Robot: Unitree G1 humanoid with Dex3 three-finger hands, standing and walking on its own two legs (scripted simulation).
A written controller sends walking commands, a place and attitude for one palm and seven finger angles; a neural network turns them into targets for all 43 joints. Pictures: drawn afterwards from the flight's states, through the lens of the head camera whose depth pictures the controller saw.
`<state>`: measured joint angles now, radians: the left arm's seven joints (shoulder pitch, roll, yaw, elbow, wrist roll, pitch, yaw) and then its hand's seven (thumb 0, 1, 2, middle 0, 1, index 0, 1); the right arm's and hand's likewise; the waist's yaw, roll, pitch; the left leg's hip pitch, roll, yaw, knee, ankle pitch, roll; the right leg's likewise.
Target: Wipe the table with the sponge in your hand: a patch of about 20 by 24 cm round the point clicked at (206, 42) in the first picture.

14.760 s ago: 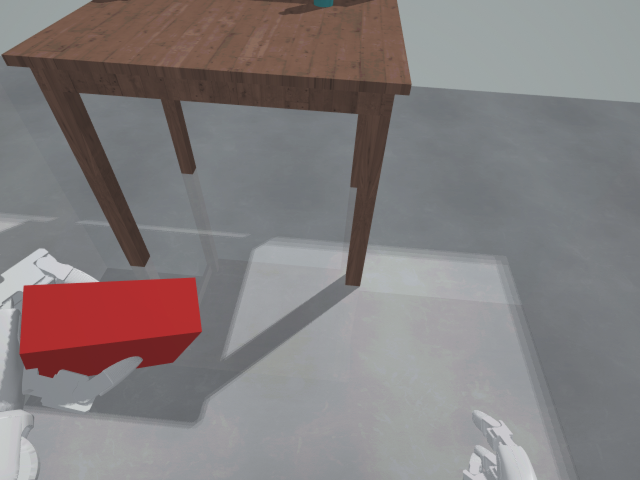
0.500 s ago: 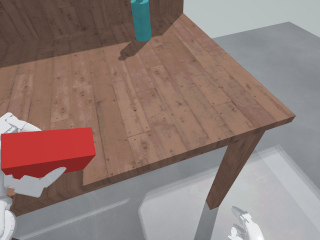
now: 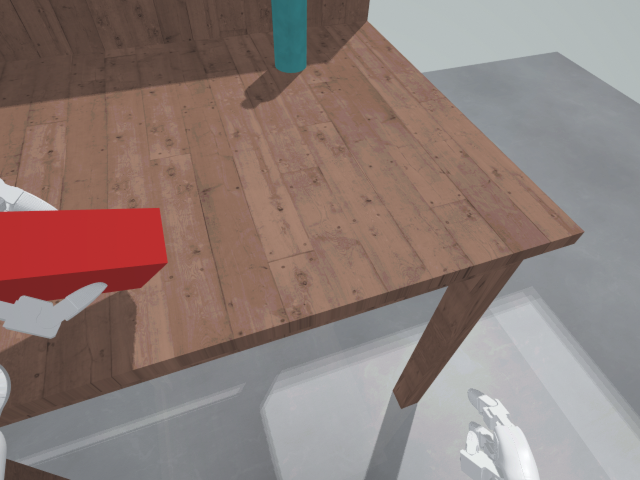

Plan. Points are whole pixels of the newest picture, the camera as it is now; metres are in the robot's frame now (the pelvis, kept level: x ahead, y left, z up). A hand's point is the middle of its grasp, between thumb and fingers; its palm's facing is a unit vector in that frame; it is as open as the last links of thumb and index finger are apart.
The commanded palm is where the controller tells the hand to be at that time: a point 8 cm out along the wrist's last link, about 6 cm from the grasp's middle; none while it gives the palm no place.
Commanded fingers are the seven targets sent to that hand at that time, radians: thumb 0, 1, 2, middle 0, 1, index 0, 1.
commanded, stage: come to a stop and stand still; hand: left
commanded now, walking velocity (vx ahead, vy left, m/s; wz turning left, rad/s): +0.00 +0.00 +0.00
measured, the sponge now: (102, 256) +0.27 +0.25 +0.17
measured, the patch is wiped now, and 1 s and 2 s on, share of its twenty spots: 0.00 0.00 0.00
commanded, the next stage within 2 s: look again from close up in 0.74 s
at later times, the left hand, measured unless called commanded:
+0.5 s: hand (52, 284) +0.23 +0.28 +0.17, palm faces +0.42 -0.85 -0.32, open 9.7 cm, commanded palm +0.17 +0.31 +0.18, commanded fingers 0.00 0.10 1.30 -1.20 -1.60 -1.20 -1.60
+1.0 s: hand (52, 277) +0.24 +0.29 +0.17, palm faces +0.40 -0.86 -0.32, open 9.7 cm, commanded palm +0.18 +0.32 +0.18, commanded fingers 0.00 0.10 1.30 -1.20 -1.60 -1.20 -1.60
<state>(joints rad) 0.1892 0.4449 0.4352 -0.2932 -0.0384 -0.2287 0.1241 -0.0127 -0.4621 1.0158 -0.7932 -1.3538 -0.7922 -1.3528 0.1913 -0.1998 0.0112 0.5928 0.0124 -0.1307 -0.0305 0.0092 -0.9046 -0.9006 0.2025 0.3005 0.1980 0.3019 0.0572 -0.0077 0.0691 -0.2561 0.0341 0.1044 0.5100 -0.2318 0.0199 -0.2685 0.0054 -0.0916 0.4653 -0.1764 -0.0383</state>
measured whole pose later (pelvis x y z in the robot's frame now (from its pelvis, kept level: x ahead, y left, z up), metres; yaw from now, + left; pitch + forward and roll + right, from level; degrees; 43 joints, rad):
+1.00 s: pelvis +0.03 +0.04 +0.00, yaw +1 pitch -2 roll -1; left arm 0.40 0.34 0.34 -0.48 -0.06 -0.19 0.11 -0.02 -0.46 1.02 -0.79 -1.36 -0.79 -1.36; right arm 0.20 -0.19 0.02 0.57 0.02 -0.11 -0.02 0.01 -0.90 -0.90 0.20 0.30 0.20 0.30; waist 0.03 -0.02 0.08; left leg -0.18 -0.01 0.11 0.46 -0.25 0.07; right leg -0.19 -0.02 -0.06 0.40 -0.18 0.02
